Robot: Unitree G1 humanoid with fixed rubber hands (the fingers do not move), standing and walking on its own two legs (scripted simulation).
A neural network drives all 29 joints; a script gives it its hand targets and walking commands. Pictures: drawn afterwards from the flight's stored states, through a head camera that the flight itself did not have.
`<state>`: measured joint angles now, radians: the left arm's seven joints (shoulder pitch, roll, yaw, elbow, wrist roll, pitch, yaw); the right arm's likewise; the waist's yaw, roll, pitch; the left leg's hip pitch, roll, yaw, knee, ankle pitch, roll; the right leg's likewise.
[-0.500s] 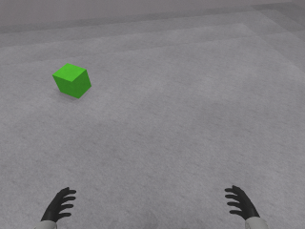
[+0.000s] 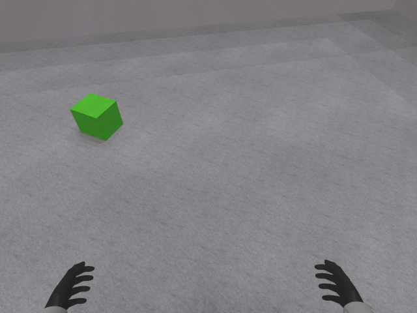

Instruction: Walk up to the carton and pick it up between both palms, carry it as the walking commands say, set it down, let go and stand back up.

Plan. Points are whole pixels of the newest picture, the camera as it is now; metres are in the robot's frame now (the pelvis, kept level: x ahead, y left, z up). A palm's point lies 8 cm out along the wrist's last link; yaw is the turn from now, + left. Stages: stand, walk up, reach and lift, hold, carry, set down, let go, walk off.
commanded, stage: stand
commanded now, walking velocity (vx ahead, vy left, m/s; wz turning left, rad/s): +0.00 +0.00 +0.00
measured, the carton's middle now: (98, 116) +1.40 +0.71 -0.66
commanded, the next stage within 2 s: walk up in 1.12 s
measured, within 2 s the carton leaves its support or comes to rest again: neither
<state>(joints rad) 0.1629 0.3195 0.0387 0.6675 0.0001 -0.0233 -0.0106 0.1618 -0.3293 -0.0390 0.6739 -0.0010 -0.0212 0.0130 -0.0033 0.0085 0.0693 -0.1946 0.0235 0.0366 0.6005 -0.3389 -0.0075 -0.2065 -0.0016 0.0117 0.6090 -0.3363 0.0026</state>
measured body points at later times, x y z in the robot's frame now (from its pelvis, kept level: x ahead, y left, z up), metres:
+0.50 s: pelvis +0.00 +0.00 +0.01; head +0.00 +0.00 +0.46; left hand +0.14 +0.29 -0.09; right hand +0.15 -0.29 -0.09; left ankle -0.01 +0.12 -0.73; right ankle +0.00 -0.12 -0.73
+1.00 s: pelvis -0.01 +0.00 +0.02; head -0.01 +0.00 +0.47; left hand +0.10 +0.30 -0.09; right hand +0.11 -0.29 -0.10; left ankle -0.01 +0.12 -0.73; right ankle +0.00 -0.12 -0.73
